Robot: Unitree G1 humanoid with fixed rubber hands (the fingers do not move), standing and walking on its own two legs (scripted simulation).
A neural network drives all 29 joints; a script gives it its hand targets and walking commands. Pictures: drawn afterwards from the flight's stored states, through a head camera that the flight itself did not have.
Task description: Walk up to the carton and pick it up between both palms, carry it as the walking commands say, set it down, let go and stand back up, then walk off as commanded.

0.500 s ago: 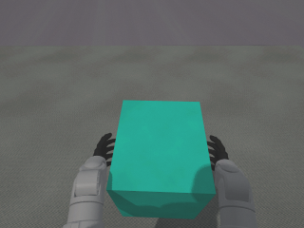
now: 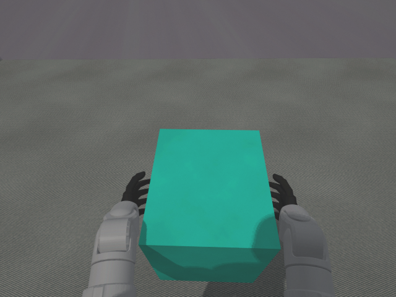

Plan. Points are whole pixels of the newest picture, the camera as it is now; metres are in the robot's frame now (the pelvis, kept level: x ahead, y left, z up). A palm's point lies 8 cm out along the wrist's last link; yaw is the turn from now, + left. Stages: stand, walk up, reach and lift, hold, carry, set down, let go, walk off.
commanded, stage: hold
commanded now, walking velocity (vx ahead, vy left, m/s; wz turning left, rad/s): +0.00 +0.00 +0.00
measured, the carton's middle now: (207, 208) +0.32 +0.00 -0.02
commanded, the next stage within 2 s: carry in 0.18 s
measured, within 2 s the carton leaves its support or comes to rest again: neither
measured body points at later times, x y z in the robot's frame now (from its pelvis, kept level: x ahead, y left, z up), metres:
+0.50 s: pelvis +0.01 -0.05 -0.02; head -0.01 -0.05 +0.43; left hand +0.30 +0.09 +0.07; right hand +0.28 -0.23 +0.06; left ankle -0.01 +0.11 -0.73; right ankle +0.03 -0.14 -0.75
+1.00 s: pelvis -0.02 -0.12 -0.01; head -0.03 -0.12 +0.44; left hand +0.25 +0.01 +0.08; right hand +0.21 -0.31 +0.08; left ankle +0.00 +0.03 -0.75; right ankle -0.03 -0.27 -0.73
